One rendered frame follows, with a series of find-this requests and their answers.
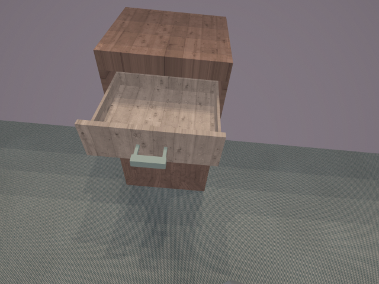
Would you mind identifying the handle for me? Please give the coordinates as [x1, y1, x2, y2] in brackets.
[130, 144, 168, 169]

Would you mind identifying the cabinet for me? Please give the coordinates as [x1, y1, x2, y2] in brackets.
[94, 7, 233, 191]

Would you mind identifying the drawer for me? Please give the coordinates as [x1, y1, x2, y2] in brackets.
[75, 72, 226, 166]

